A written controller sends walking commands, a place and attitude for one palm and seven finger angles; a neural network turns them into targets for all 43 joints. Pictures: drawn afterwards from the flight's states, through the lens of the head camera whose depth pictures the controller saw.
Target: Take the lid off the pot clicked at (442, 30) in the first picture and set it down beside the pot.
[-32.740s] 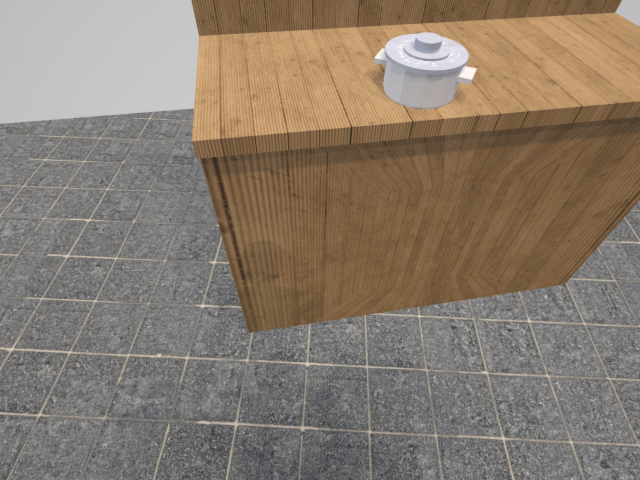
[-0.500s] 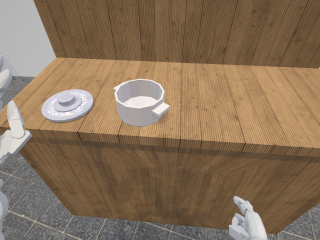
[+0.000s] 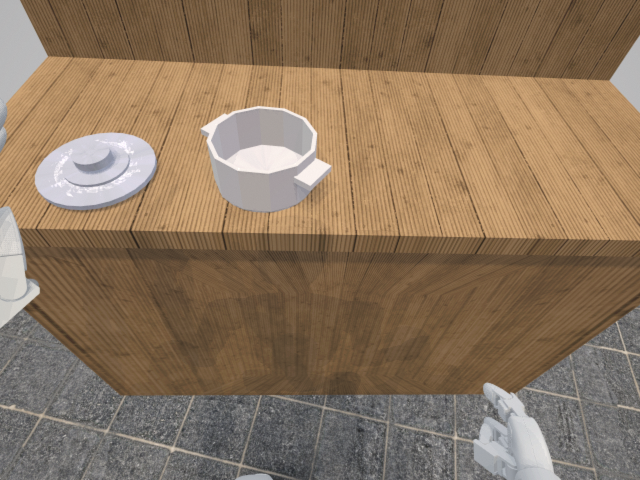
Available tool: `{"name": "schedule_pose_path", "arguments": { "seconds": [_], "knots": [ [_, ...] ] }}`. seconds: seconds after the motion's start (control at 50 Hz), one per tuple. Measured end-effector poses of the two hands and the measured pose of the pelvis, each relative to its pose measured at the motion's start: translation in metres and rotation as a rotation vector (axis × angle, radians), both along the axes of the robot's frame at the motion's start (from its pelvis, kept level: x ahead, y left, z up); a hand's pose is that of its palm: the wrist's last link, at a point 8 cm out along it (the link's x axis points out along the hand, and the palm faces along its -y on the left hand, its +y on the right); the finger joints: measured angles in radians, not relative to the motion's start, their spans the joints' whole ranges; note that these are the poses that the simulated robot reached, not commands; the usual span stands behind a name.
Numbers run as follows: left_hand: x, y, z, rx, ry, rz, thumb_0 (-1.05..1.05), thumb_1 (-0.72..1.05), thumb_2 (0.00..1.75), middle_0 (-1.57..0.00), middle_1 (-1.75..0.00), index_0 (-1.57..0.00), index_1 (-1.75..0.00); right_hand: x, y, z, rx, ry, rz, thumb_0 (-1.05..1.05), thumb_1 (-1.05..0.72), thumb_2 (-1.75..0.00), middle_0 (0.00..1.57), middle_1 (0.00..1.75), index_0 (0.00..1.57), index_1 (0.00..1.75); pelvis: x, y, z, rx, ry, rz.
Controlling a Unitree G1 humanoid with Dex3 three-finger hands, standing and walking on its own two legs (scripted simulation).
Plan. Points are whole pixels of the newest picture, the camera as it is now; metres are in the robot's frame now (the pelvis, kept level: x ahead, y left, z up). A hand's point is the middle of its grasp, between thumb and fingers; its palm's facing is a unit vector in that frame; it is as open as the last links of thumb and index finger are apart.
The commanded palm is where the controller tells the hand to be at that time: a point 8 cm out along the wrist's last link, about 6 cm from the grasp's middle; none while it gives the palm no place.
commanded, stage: step back with the hand held close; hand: left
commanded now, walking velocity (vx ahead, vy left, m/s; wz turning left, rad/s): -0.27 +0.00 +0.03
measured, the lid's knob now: (92, 156) +0.51 +0.37 +0.09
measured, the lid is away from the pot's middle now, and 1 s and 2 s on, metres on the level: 0.25 0.25 0.25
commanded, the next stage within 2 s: stop stepping back and stand still in 0.70 s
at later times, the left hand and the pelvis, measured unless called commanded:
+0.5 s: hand out of the picture +0.10 +0.25 +0.27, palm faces +0.49 -0.80 -0.35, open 7.4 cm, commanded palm +0.02 +0.30 +0.27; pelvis -0.10 +0.02 -0.01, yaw +2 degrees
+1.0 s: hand out of the picture -0.07 +0.24 +0.25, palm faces +0.34 -0.78 -0.53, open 7.4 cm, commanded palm -0.12 +0.32 +0.27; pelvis -0.25 +0.04 -0.01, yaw -1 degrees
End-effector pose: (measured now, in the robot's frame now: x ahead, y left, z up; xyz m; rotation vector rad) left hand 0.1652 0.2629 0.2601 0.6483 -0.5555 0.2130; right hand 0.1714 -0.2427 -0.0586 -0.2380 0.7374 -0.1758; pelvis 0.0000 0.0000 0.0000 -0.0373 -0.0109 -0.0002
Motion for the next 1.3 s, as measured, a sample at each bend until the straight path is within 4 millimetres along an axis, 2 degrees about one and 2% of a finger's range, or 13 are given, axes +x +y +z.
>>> {"name": "schedule_pose_path", "arguments": {
  "seconds": [0.2,0.32,0.48,0.62,0.7,0.8,0.86,0.92,1.02,1.1,1.16,1.22,1.3],
  "knots": [
    [-0.06,0.004,0.019,0.03,-0.165,0.059,0.01,0.89,0.9,-0.22,-0.31,-0.22,-0.31,-0.049,0.018,-0.02,0.043,0.005,0.029,0.02,-0.9,-0.9,0.21,0.3,0.2,0.3,-0.039,0.0,-0.007,-0.027,-0.008,0.03],
    [-0.082,0.01,0.015,-0.038,-0.235,0.063,0.01,0.89,0.9,-0.21,-0.31,-0.21,-0.31,-0.076,0.019,-0.027,0.033,0.003,0.016,0.02,-0.9,-0.9,0.21,0.3,0.2,0.3,-0.058,0.007,-0.013,-0.033,-0.03,0.026],
    [-0.102,0.025,0.01,-0.073,-0.25,0.033,0.01,0.89,0.9,-0.21,-0.31,-0.21,-0.31,-0.113,0.022,-0.019,0.007,-0.041,-0.024,0.02,-0.9,-0.9,0.21,0.3,0.2,0.3,-0.095,0.017,-0.016,-0.067,-0.031,0.024],
    [-0.156,0.015,0.019,0.005,-0.249,0.013,0.01,0.89,0.9,-0.21,-0.3,-0.21,-0.31,-0.144,0.031,-0.024,0.029,-0.007,0.027,0.01,-0.9,-0.9,0.21,0.3,0.2,0.3,-0.133,0.018,-0.015,-0.02,-0.005,0.017],
    [-0.177,0.027,0.025,-0.02,-0.271,-0.001,0.01,0.89,0.9,-0.21,-0.31,-0.21,-0.31,-0.169,0.04,-0.016,0.015,0.035,0.006,0.02,-0.9,-0.9,0.21,0.3,0.2,0.3,-0.148,0.029,-0.005,0.015,-0.006,0.007],
    [-0.188,0.053,0.014,-0.053,-0.288,-0.003,0.01,0.89,0.9,-0.21,-0.31,-0.21,-0.31,-0.194,0.05,-0.014,-0.015,-0.01,-0.003,0.02,-0.9,-0.9,0.21,0.3,0.2,0.3,-0.186,0.045,-0.013,0.01,0.002,0.007],
    [-0.185,0.06,-0.012,-0.14,-0.11,0.013,0.01,0.89,0.9,-0.21,-0.3,-0.21,-0.3,-0.218,0.056,-0.014,0.027,-0.016,0.014,0.02,-0.9,-0.9,0.21,0.3,0.2,0.3,-0.213,0.048,-0.009,-0.003,0.005,0.014],
    [-0.215,0.051,-0.014,-0.098,-0.021,-0.005,0.01,0.89,0.9,-0.21,-0.3,-0.21,-0.3,-0.246,0.059,-0.004,0.062,-0.05,-0.014,0.02,-0.9,-0.9,0.21,0.3,0.2,0.3,-0.233,0.044,-0.007,-0.001,0.018,-0.018],
    [-0.285,0.018,0.015,0.073,-0.085,-0.06,0.02,0.89,0.9,-0.21,-0.31,-0.21,-0.31,-0.286,0.06,-0.011,0.063,-0.019,0.01,0.01,-0.9,-0.9,0.21,0.3,0.2,0.3,-0.261,0.038,-0.007,0.022,0.028,-0.013],
    [-0.317,0.032,0.046,0.061,-0.28,-0.01,0.01,0.88,0.9,-0.22,-0.31,-0.22,-0.31,-0.316,0.055,-0.021,0.048,0.068,-0.003,0.01,-0.9,-0.9,0.21,0.3,0.2,0.3,-0.278,0.043,0.0,0.034,-0.002,-0.01],
    [-0.319,0.06,0.053,-0.057,-0.365,0.072,0.0,0.88,0.9,-0.22,-0.31,-0.22,-0.31,-0.332,0.051,-0.018,0.038,0.051,-0.041,0.02,-0.9,-0.9,0.21,0.3,0.2,0.3,-0.286,0.049,0.004,0.049,-0.002,-0.017],
    [-0.308,0.08,0.039,-0.159,-0.344,0.107,0.0,0.89,0.9,-0.21,-0.3,-0.21,-0.31,-0.34,0.048,-0.016,0.015,-0.028,-0.065,0.02,-0.9,-0.9,0.21,0.3,0.2,0.3,-0.298,0.058,-0.003,0.021,-0.001,0.002],
    [-0.303,0.068,0.011,-0.181,-0.191,0.067,0.01,0.9,0.9,-0.2,-0.3,-0.2,-0.3,-0.354,0.05,-0.009,0.054,-0.088,-0.093,0.02,-0.9,-0.9,0.21,0.3,0.2,0.3,-0.314,0.054,-0.004,0.039,-0.015,-0.012]
  ]
}}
